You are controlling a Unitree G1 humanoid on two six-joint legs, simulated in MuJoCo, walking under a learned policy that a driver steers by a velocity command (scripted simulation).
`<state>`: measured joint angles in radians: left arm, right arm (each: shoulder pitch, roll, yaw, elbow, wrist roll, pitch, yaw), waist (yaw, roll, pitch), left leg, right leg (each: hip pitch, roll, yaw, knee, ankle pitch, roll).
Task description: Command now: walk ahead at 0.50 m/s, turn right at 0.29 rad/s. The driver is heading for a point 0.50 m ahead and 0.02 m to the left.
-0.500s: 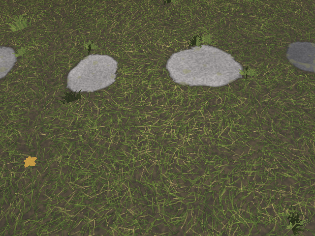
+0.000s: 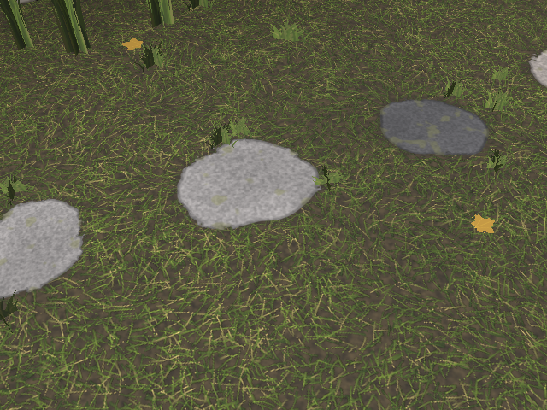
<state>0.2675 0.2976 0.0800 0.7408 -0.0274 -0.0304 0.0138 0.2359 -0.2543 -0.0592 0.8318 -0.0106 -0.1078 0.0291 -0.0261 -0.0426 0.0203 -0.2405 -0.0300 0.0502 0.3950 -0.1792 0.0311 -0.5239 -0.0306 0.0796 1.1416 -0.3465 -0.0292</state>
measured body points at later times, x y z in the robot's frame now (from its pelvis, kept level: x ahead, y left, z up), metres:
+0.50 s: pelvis +0.26 -0.07 +0.00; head +0.28 -0.09 +0.45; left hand +0.37 +0.20 -0.10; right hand +0.36 -0.35 -0.12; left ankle +0.29 +0.10 -0.66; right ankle +0.27 -0.16 -0.74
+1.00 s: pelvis +0.45 -0.04 -0.01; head +0.48 -0.03 +0.44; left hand +0.54 +0.23 -0.14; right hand +0.59 -0.29 -0.13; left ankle +0.54 +0.06 -0.74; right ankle +0.44 -0.20 -0.72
